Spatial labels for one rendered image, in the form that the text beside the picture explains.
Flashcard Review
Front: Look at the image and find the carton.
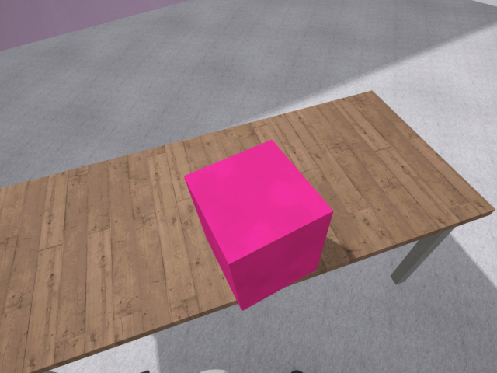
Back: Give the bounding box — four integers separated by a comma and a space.
184, 140, 333, 311

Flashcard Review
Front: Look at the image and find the table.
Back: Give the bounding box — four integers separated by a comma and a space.
0, 90, 495, 373

